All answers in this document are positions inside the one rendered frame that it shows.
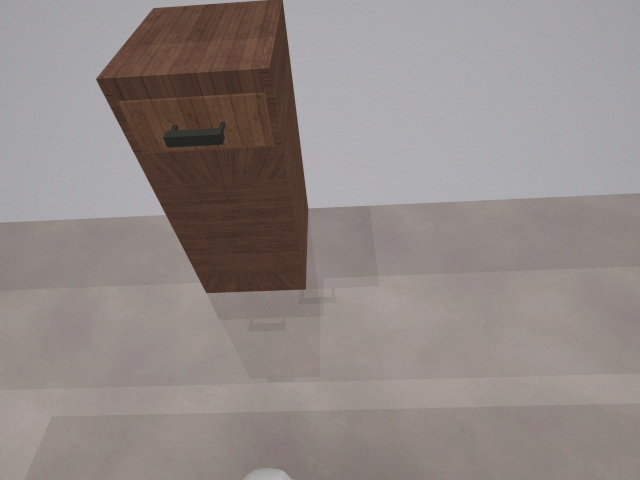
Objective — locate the drawer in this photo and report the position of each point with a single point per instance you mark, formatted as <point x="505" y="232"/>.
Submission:
<point x="246" y="119"/>

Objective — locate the handle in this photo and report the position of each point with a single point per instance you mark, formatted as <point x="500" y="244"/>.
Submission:
<point x="194" y="137"/>

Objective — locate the cabinet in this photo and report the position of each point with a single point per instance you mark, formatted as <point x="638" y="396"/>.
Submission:
<point x="240" y="213"/>

